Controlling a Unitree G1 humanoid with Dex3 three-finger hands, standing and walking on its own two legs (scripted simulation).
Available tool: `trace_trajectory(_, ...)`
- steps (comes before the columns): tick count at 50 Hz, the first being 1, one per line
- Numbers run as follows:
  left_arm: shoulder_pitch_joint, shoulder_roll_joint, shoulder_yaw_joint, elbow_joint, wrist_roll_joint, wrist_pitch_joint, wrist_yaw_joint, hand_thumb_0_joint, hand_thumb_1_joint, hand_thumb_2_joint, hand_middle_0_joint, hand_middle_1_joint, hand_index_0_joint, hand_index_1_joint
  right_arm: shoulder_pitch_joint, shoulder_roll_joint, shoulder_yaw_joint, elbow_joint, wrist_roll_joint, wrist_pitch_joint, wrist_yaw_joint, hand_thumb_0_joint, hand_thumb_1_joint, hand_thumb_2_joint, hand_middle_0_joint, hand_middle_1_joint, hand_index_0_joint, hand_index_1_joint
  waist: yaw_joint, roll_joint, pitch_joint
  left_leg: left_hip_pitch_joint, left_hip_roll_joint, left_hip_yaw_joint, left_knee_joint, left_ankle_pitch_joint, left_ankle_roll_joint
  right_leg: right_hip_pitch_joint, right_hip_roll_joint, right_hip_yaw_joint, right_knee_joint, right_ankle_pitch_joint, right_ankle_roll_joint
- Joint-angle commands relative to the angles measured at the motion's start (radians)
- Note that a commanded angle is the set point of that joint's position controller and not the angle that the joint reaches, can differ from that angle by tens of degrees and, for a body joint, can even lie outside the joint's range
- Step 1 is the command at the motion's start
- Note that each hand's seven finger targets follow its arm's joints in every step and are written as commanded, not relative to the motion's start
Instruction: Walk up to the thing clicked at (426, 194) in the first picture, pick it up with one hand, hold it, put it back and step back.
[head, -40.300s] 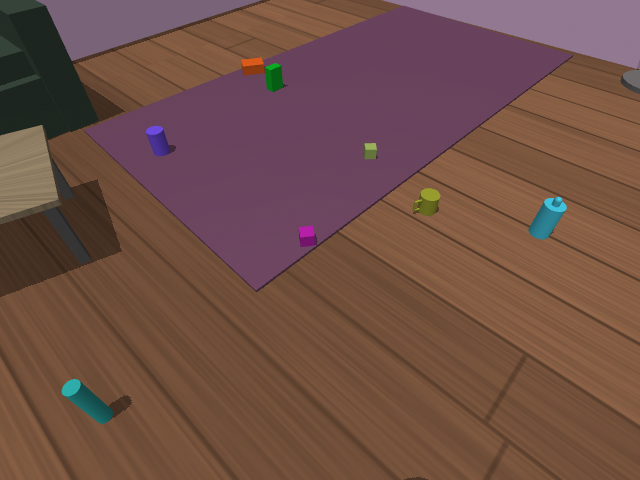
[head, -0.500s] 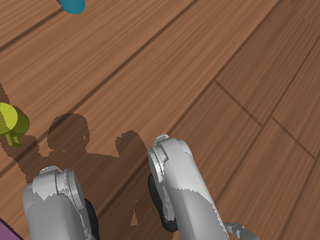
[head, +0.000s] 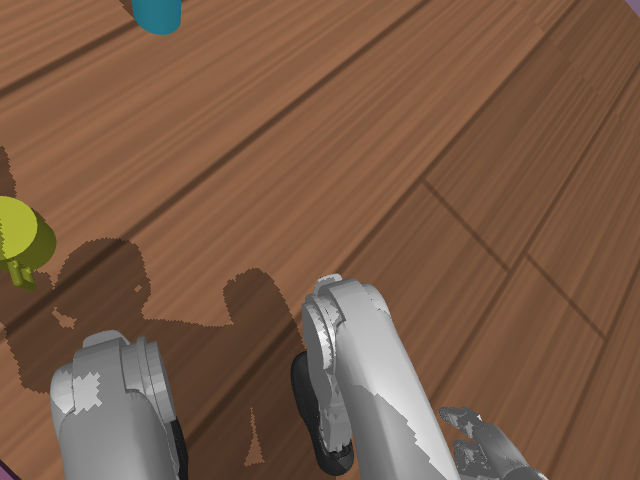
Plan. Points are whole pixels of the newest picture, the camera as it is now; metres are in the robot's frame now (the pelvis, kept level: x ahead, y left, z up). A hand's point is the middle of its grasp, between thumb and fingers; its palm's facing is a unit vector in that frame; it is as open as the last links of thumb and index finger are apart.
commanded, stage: rest palm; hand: left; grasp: from above
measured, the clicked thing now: (14, 247) +0.46 +0.30 -0.28
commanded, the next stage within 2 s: close in 0.98 s
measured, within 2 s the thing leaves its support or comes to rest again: neither
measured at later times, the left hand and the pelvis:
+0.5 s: hand out of the picture +0.47 +0.31 -0.22, palm faces -0.40 -0.08 -0.91, open 14.0 cm; pelvis +0.00 -0.01 -0.02, yaw -2 degrees
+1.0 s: hand out of the picture +0.47 +0.31 -0.23, palm faces -0.47 -0.12 -0.88, open 13.8 cm; pelvis +0.00 +0.00 -0.02, yaw -3 degrees
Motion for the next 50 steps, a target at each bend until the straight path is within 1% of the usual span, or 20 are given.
trace_trajectory(1, -0.230, 0.174, -0.028, -0.034, -0.076, 0.060, -0.049, 0.000, -0.508, 0.955, -0.058, -1.051, -0.072, -1.036, 0.242, -0.273, -0.064, -0.002, 0.013, 0.002, -0.008, 0.000, -0.894, -0.899, 0.200, 0.300, 0.200, 0.300, -0.031, 0.291, -0.534, 0.522, -0.012, 0.060, -0.274, 0.131, 0.018, 0.245, 0.014, -0.112, -0.209, 0.195, -0.075)
trace_trajectory(2, -0.220, 0.169, -0.041, -0.019, -0.094, 0.056, -0.073, 0.000, -0.512, 0.958, -0.058, -1.054, -0.072, -1.039, 0.240, -0.271, -0.061, -0.004, 0.014, -0.001, -0.009, 0.000, -0.896, -0.899, 0.200, 0.300, 0.200, 0.300, -0.032, 0.252, -0.543, 0.493, -0.011, 0.060, -0.261, 0.121, 0.025, 0.270, 0.019, -0.109, -0.218, 0.190, -0.074)
trace_trajectory(4, -0.185, 0.285, 0.037, -0.020, -0.106, 0.034, -0.110, 0.000, -0.509, 0.953, -0.059, -1.060, -0.074, -1.043, 0.266, -0.297, -0.063, -0.011, 0.009, 0.001, -0.011, 0.000, -0.896, -0.899, 0.199, 0.300, 0.199, 0.300, -0.037, 0.207, -0.546, 0.439, -0.013, 0.061, -0.248, 0.136, 0.032, 0.347, 0.017, -0.103, -0.220, 0.204, -0.066)
trace_trajectory(6, -0.207, 0.242, -0.002, -0.052, -0.124, -0.004, -0.147, 0.000, -0.526, 0.963, -0.061, -1.051, -0.071, -1.039, 0.258, -0.277, -0.046, -0.023, 0.000, 0.001, -0.008, 0.000, -0.899, -0.900, 0.199, 0.300, 0.199, 0.300, -0.041, 0.209, -0.548, 0.420, -0.012, 0.073, -0.224, 0.142, 0.031, 0.375, 0.020, -0.097, -0.222, 0.205, -0.062)
trace_trajectory(7, -0.233, 0.253, -0.005, -0.101, -0.120, -0.028, -0.152, 0.000, -0.520, 0.955, -0.061, -1.067, -0.075, -1.052, 0.258, -0.274, -0.035, -0.031, -0.004, -0.003, -0.007, 0.000, -0.901, -0.900, 0.199, 0.300, 0.199, 0.300, -0.049, 0.225, -0.564, 0.438, -0.011, 0.071, -0.217, 0.163, 0.030, 0.390, 0.022, -0.099, -0.220, 0.228, -0.060)
trace_trajectory(9, -0.249, 0.342, 0.036, -0.139, -0.110, -0.082, -0.128, 0.000, -0.521, 0.954, -0.060, -1.062, -0.074, -1.047, 0.268, -0.278, -0.017, -0.024, -0.011, 0.001, -0.008, 0.000, -0.898, -0.900, 0.199, 0.300, 0.199, 0.300, -0.038, 0.241, -0.592, 0.448, -0.008, 0.067, -0.205, 0.170, 0.024, 0.421, 0.028, -0.108, -0.219, 0.230, -0.059)
trace_trajectory(15, -0.205, 0.432, 0.119, -0.216, -0.055, -0.204, -0.006, 0.000, -0.514, 0.950, -0.055, -1.025, -0.066, -1.011, 0.260, -0.303, -0.013, -0.021, -0.035, 0.001, -0.009, 0.000, -0.892, -0.897, 0.200, 0.300, 0.200, 0.300, -0.013, 0.424, -0.620, 0.589, 0.000, 0.065, -0.195, 0.193, -0.012, 0.352, 0.034, -0.132, -0.173, 0.224, -0.079)
trace_trajectory(18, -0.203, 0.429, 0.125, -0.212, -0.007, -0.207, 0.062, 0.000, -0.526, 0.977, -0.057, -0.999, -0.058, -0.995, 0.251, -0.298, -0.013, -0.012, -0.051, -0.006, -0.003, 0.000, -0.889, -0.897, 0.200, 0.300, 0.200, 0.300, -0.027, 0.480, -0.617, 0.630, 0.009, 0.060, -0.200, 0.201, -0.013, 0.315, 0.034, -0.142, -0.152, 0.231, -0.078)
trace_trajectory(21, -0.217, 0.393, 0.101, -0.136, 0.008, -0.177, 0.113, 0.000, -0.528, 1.019, -0.065, -0.988, -0.056, -0.994, 0.251, -0.303, -0.010, 0.001, -0.062, -0.026, 0.005, 0.000, -0.888, -0.897, 0.200, 0.300, 0.200, 0.300, -0.056, 0.456, -0.558, 0.582, 0.012, 0.060, -0.182, 0.165, -0.007, 0.274, 0.037, -0.149, -0.152, 0.221, -0.075)
trace_trajectory(23, -0.223, 0.397, 0.096, -0.093, 0.021, -0.146, 0.137, 0.000, -0.533, 1.047, -0.074, -0.980, -0.058, -0.993, 0.258, -0.305, -0.004, 0.019, -0.067, -0.034, 0.005, 0.000, -0.888, -0.897, 0.200, 0.300, 0.200, 0.300, -0.052, 0.434, -0.543, 0.550, 0.009, 0.063, -0.177, 0.155, -0.002, 0.272, 0.041, -0.149, -0.164, 0.219, -0.074)
trace_trajectory(24, -0.241, 0.380, 0.076, -0.052, 0.023, -0.129, 0.139, 0.000, -0.516, 1.052, -0.076, -0.997, -0.065, -1.006, 0.268, -0.307, -0.006, 0.019, -0.069, -0.044, 0.010, 0.000, -0.889, -0.897, 0.200, 0.300, 0.200, 0.300, -0.071, 0.423, -0.513, 0.533, 0.009, 0.060, -0.171, 0.143, -0.001, 0.247, 0.040, -0.154, -0.155, 0.212, -0.073)
trace_trajectory(26, -0.234, 0.356, 0.060, -0.009, 0.013, -0.098, 0.144, 0.000, -0.508, 1.086, -0.082, -1.029, -0.069, -1.039, 0.260, -0.309, 0.001, 0.029, -0.072, -0.058, 0.015, 0.000, -0.889, -0.898, 0.200, 0.300, 0.200, 0.300, -0.066, 0.408, -0.501, 0.521, 0.008, 0.057, -0.173, 0.140, 0.000, 0.250, 0.044, -0.156, -0.161, 0.214, -0.072)
trace_trajectory(32, -0.234, 0.350, 0.037, 0.023, -0.045, -0.043, 0.105, 0.000, -0.516, 0.990, -0.062, -1.017, -0.065, -1.013, 0.275, -0.322, 0.010, 0.019, -0.069, -0.094, 0.028, 0.000, -0.893, -0.898, 0.200, 0.300, 0.200, 0.300, -0.083, 0.344, -0.506, 0.474, 0.008, 0.050, -0.156, 0.165, 0.012, 0.324, 0.043, -0.155, -0.161, 0.246, -0.061)
trace_trajectory(35, -0.232, 0.388, 0.066, -0.022, -0.070, -0.043, 0.087, 0.000, -0.516, 0.995, -0.067, -1.022, -0.068, -1.019, 0.264, -0.329, 0.011, 0.003, -0.064, -0.103, 0.028, 0.000, -0.893, -0.899, 0.200, 0.300, 0.200, 0.300, -0.070, 0.366, -0.557, 0.524, 0.015, 0.040, -0.160, 0.223, 0.003, 0.361, 0.044, -0.161, -0.154, 0.286, -0.062)
trace_trajectory(36, -0.209, 0.413, 0.084, -0.022, -0.063, -0.045, 0.085, 0.000, -0.511, 0.999, -0.068, -1.035, -0.071, -1.030, 0.269, -0.330, 0.011, 0.013, -0.066, -0.100, 0.028, 0.000, -0.894, -0.900, 0.200, 0.300, 0.200, 0.300, -0.066, 0.389, -0.579, 0.534, 0.016, 0.040, -0.159, 0.239, 0.001, 0.389, 0.046, -0.159, -0.149, 0.300, -0.064)
trace_trajectory(38, -0.219, 0.365, 0.054, -0.029, -0.075, -0.052, 0.074, 0.000, -0.519, 0.975, -0.060, -1.027, -0.065, -1.019, 0.250, -0.324, 0.018, -0.003, -0.063, -0.103, 0.034, 0.000, -0.896, -0.900, 0.200, 0.300, 0.200, 0.300, -0.083, 0.407, -0.559, 0.555, 0.016, 0.032, -0.159, 0.245, -0.006, 0.352, 0.045, -0.165, -0.138, 0.299, -0.070)
trace_trajectory(40, -0.194, 0.414, 0.090, -0.018, -0.066, -0.061, 0.070, 0.000, -0.532, 1.019, -0.067, -1.030, -0.063, -1.032, 0.261, -0.336, 0.012, 0.004, -0.063, -0.101, 0.035, 0.000, -0.897, -0.901, 0.200, 0.300, 0.200, 0.300, -0.072, 0.408, -0.530, 0.534, 0.016, 0.032, -0.160, 0.220, -0.006, 0.341, 0.047, -0.166, -0.144, 0.273, -0.073)
trace_trajectory(43, -0.174, 0.404, 0.092, -0.016, -0.066, -0.074, 0.058, 0.000, -0.516, 1.098, -0.090, -1.051, -0.075, -1.065, 0.262, -0.328, 0.023, -0.004, -0.067, -0.091, 0.038, 0.000, -0.894, -0.901, 0.200, 0.300, 0.200, 0.300, -0.076, 0.386, -0.510, 0.502, 0.015, 0.035, -0.153, 0.207, -0.001, 0.356, 0.049, -0.166, -0.153, 0.265, -0.070)
trace_trajectory(45, -0.190, 0.374, 0.064, -0.025, -0.067, -0.091, 0.056, 0.000, -0.512, 1.082, -0.083, -1.057, -0.073, -1.066, 0.248, -0.333, 0.028, -0.018, -0.069, -0.091, 0.039, 0.000, -0.894, -0.901, 0.200, 0.300, 0.200, 0.300, -0.087, 0.391, -0.479, 0.492, 0.014, 0.033, -0.155, 0.183, -0.002, 0.341, 0.049, -0.170, -0.161, 0.243, -0.074)
trace_trajectory(50, -0.187, 0.418, 0.072, -0.032, -0.055, -0.132, 0.069, 0.000, -0.489, 1.100, -0.092, -1.074, -0.083, -1.081, 0.245, -0.340, 0.033, -0.017, -0.070, -0.092, 0.041, 0.000, -0.893, -0.900, 0.200, 0.300, 0.200, 0.300, -0.082, 0.386, -0.482, 0.488, 0.016, 0.024, -0.160, 0.150, -0.001, 0.348, 0.053, -0.177, -0.158, 0.217, -0.069)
